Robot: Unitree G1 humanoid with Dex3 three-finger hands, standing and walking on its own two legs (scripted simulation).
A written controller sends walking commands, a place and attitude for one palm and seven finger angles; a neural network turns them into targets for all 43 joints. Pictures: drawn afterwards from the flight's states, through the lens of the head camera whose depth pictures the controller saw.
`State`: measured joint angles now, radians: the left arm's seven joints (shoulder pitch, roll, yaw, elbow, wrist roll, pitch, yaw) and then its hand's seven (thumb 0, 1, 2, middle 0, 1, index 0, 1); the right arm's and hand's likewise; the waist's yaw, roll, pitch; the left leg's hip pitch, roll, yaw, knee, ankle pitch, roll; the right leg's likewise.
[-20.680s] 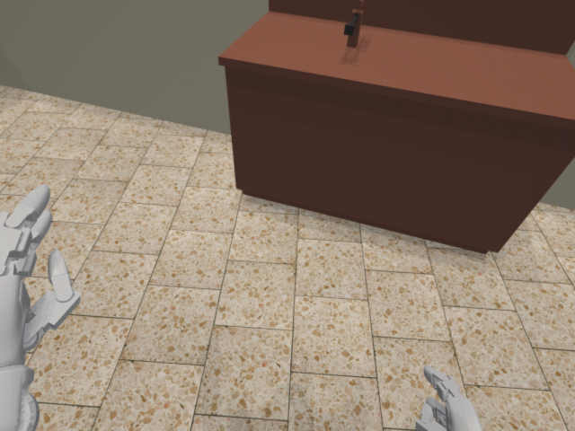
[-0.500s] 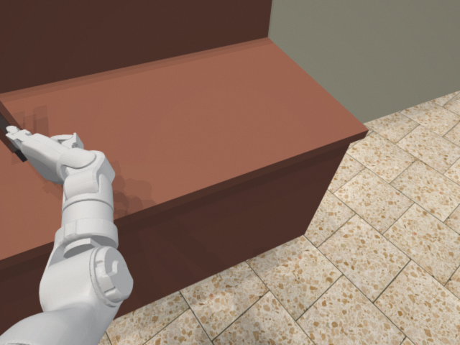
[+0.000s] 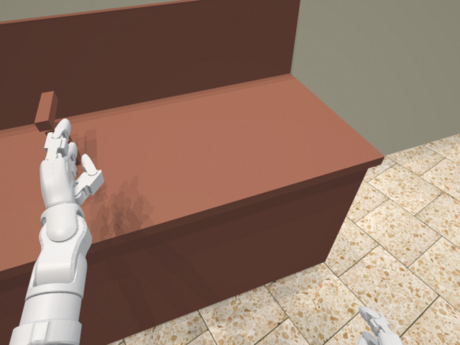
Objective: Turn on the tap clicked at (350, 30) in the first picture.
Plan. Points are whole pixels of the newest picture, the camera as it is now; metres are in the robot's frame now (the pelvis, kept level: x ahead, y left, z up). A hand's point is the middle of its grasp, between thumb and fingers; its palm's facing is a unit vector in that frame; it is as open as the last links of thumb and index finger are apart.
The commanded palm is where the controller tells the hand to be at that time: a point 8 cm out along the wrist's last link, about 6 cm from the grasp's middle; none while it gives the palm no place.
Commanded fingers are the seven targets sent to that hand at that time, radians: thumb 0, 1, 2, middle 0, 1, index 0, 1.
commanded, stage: draw the hand back beside the body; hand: left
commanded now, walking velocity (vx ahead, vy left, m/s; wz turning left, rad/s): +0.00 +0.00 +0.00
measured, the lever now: (66, 168) +0.43 +0.38 +0.07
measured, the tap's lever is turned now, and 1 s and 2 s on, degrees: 12 12 12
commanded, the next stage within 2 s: step back with the hand held close in 1.00 s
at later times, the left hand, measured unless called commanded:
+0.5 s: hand (64, 215) +0.23 +0.24 +0.18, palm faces +0.43 -0.87 -0.25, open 7.5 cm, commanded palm +0.18 +0.27 +0.17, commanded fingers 0.00 0.90 0.90 -0.20 -0.30 -0.20 -0.30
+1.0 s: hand (51, 255) +0.18 +0.23 +0.17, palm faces +0.44 -0.85 -0.29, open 7.4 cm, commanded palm +0.14 +0.27 +0.18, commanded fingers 0.00 0.90 0.90 -0.20 -0.30 -0.20 -0.30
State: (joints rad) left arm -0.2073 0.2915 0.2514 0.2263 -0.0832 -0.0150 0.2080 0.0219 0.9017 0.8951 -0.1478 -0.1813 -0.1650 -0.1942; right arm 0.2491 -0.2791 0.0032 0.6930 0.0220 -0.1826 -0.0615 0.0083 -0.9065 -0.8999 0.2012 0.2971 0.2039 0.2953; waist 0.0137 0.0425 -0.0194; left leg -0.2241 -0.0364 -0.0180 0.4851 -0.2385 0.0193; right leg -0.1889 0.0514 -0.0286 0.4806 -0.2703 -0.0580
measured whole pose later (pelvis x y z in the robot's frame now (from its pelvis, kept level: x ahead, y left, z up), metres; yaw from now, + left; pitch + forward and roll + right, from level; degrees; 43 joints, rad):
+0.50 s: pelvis -0.02 +0.00 +0.01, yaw +0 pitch -7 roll +0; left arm 0.14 0.31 0.25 -0.15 -0.09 -0.13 0.12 0.02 0.89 0.89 -0.19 -0.27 -0.20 -0.27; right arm 0.20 -0.23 0.03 0.68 0.01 -0.11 -0.07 0.01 -0.90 -0.90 0.20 0.30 0.21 0.30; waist 0.06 0.07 0.04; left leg -0.08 -0.03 -0.02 0.37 -0.17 0.02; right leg -0.04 0.06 -0.03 0.35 -0.19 -0.06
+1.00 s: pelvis -0.01 -0.01 +0.01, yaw +0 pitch -8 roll +0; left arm 0.38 0.29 0.26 -0.33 -0.08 -0.14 0.11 0.01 0.89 0.89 -0.20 -0.30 -0.21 -0.30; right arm 0.17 -0.22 0.02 0.67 -0.01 -0.15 -0.08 0.01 -0.91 -0.90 0.20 0.30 0.21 0.30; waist 0.07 0.07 0.05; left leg -0.07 -0.02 -0.03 0.38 -0.18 0.01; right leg -0.01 0.07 -0.04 0.34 -0.19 -0.07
